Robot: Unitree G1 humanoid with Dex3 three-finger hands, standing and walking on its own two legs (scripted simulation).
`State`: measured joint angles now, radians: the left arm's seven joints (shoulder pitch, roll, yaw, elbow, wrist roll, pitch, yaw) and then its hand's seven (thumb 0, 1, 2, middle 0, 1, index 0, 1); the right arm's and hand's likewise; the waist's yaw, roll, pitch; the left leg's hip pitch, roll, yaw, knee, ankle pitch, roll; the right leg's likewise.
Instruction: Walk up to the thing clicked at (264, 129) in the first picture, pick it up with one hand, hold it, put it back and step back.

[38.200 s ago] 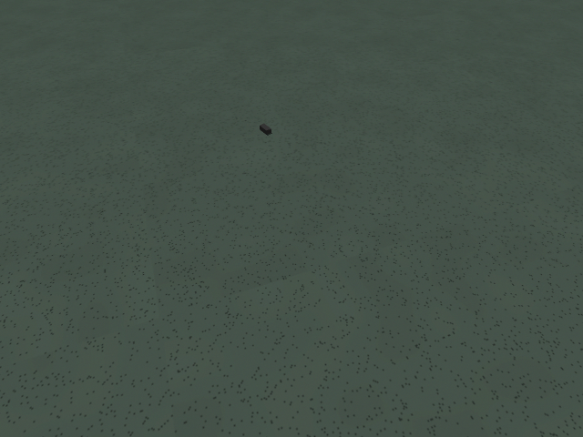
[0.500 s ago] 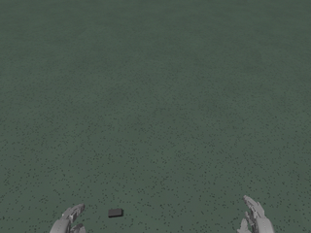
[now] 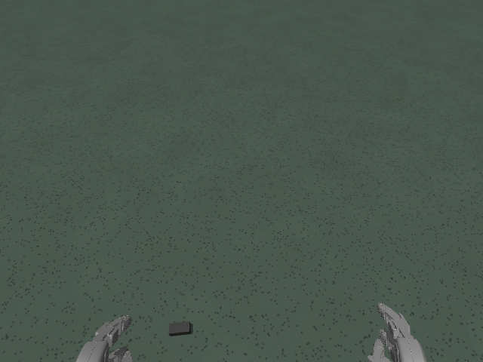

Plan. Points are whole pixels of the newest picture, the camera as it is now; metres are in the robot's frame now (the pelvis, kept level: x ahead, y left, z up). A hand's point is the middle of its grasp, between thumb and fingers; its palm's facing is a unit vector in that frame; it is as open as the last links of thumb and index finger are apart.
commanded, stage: home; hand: left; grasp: from above
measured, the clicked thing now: (179, 328) +0.41 +0.24 -0.70
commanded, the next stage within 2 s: stand in 0.04 s
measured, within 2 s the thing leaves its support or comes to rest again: neither
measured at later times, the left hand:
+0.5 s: hand out of the picture +0.09 +0.24 -0.11, palm faces +0.02 -0.94 -0.33, open 7.4 cm
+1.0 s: hand out of the picture +0.02 +0.24 -0.10, palm faces +0.01 -0.95 -0.32, open 7.4 cm
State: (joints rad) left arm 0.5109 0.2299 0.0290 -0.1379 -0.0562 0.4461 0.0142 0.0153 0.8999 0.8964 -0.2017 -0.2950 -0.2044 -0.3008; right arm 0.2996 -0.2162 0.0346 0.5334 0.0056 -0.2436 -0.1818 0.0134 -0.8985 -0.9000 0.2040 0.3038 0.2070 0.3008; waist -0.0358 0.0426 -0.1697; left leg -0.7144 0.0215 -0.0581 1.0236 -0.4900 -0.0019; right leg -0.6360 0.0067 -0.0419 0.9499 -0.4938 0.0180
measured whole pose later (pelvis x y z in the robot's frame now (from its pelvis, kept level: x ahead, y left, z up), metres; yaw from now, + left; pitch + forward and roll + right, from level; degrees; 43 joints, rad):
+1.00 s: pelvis -0.02 +0.01 +0.06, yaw -1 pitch -5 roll +0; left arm 0.20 0.28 0.03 1.10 0.03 0.01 0.03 0.01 0.90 0.90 -0.20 -0.30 -0.21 -0.30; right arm 0.16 -0.28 -0.05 1.11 -0.03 0.00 -0.01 0.01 -0.90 -0.90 0.20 0.30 0.21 0.30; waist 0.01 0.01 0.07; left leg -0.14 -0.02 0.01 0.40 -0.18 0.02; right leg -0.11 -0.04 0.01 0.39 -0.20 0.04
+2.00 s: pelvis +0.00 +0.00 +0.07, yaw -2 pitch -3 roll +0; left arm 0.13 0.28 0.02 1.14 0.02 0.00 0.02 0.01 0.90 0.90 -0.20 -0.30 -0.21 -0.30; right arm 0.12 -0.29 -0.02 1.15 -0.02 -0.01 -0.01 0.00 -0.90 -0.90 0.20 0.30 0.21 0.30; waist 0.00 0.00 0.05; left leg -0.10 0.00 0.02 0.34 -0.18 0.00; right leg -0.07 -0.02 0.02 0.34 -0.20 0.02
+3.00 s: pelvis -0.06 -0.02 +0.04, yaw -3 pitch -3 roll +1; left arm 0.10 0.40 0.05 0.97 0.01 0.04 -0.01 0.01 0.90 0.90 -0.20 -0.29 -0.21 -0.30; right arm 0.05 -0.40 -0.07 0.97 0.00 0.06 0.02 0.00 -0.90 -0.90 0.20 0.30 0.21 0.30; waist 0.00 0.00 0.18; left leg -0.35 0.03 0.01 0.66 -0.26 -0.01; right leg -0.35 0.01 0.02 0.70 -0.30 -0.03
